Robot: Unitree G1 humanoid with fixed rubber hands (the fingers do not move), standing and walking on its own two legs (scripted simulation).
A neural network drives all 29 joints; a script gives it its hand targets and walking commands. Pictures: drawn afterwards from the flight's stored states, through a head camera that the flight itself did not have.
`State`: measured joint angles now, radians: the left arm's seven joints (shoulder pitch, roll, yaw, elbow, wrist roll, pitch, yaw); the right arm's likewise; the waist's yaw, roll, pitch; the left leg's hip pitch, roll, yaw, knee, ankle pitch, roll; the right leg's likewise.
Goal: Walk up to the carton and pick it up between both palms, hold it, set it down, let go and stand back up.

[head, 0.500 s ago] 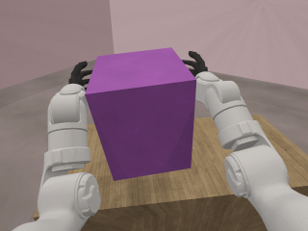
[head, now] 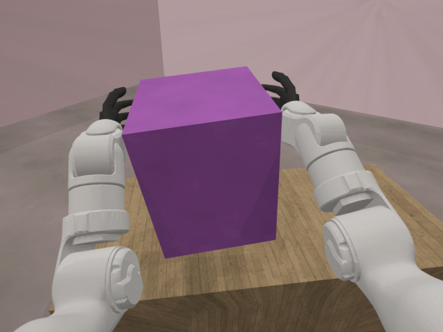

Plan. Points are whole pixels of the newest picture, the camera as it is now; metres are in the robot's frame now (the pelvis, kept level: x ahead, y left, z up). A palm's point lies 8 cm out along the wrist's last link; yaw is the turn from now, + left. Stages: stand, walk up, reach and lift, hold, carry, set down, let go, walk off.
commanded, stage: hold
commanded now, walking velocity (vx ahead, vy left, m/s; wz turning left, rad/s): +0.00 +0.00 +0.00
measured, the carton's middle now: (207, 159) +0.37 +0.00 +0.22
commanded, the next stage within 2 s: none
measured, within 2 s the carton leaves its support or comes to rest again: neither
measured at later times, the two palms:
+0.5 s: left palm (110, 131) +0.36 +0.16 +0.29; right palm (286, 116) +0.37 -0.13 +0.30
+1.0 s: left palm (114, 131) +0.37 +0.15 +0.28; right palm (289, 113) +0.37 -0.14 +0.31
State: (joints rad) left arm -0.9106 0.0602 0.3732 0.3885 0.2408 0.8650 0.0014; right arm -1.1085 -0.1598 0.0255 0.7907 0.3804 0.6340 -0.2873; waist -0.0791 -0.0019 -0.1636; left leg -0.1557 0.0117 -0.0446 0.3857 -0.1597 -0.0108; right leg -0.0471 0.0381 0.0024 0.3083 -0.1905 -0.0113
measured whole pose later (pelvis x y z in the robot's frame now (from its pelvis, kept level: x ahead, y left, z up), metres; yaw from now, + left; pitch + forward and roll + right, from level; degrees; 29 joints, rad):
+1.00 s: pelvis +0.00 +0.00 +0.00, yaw +0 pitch -4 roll -1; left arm -0.90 0.06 0.36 0.38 0.24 0.86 0.00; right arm -1.10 -0.17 0.04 0.78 0.39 0.65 -0.29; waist -0.09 0.00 -0.16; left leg -0.15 0.01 -0.05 0.39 -0.16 -0.01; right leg -0.04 0.04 0.01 0.30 -0.19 -0.01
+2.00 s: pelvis +0.00 +0.00 +0.00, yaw +0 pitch -5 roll -1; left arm -0.89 0.04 0.38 0.35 0.25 0.87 0.00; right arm -1.09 -0.17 0.05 0.76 0.40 0.66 -0.29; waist -0.08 0.01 -0.16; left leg -0.14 0.01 -0.05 0.39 -0.17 -0.01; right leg -0.03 0.04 0.01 0.30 -0.19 -0.01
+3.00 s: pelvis +0.01 +0.00 +0.00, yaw +0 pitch -4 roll -1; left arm -0.89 0.05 0.36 0.34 0.24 0.88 0.01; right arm -1.08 -0.17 0.06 0.76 0.41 0.65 -0.30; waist -0.09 0.00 -0.16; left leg -0.14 0.00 -0.06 0.40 -0.18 -0.01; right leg -0.03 0.04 0.01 0.30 -0.20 -0.01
